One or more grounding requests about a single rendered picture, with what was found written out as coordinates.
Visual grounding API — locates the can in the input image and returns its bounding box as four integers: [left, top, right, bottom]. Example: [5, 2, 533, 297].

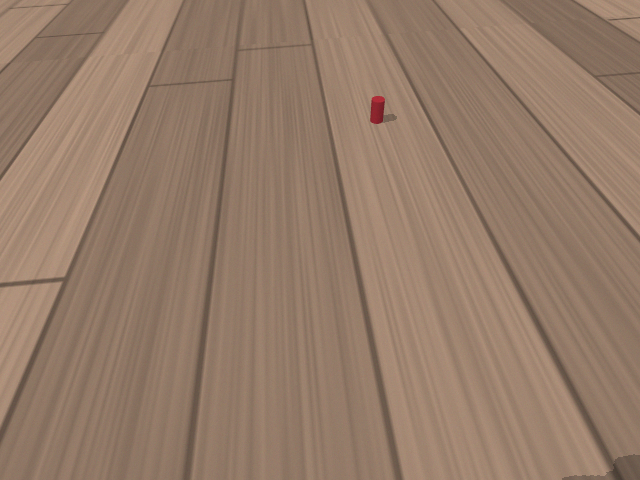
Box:
[370, 96, 385, 124]

